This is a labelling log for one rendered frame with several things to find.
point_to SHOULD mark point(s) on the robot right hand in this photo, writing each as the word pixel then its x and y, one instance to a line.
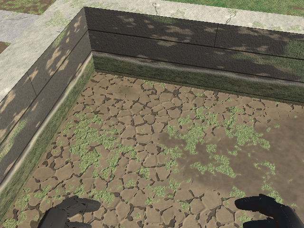
pixel 282 216

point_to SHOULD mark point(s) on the robot left hand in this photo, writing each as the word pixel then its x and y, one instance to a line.
pixel 57 216

